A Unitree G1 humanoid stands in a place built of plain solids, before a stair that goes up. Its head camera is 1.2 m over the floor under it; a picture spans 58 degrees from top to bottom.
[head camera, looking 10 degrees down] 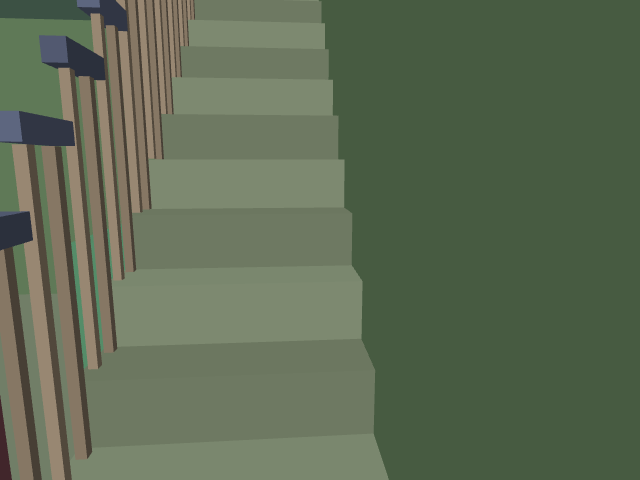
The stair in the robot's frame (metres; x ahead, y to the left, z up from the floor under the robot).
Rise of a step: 0.20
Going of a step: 0.23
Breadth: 0.85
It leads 5 degrees to the left of straight ahead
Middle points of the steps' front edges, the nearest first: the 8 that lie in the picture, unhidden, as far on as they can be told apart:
1.14 0.26 0.61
1.37 0.28 0.81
1.60 0.30 1.02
1.83 0.32 1.22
2.06 0.34 1.42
2.29 0.36 1.62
2.52 0.37 1.83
2.75 0.39 2.03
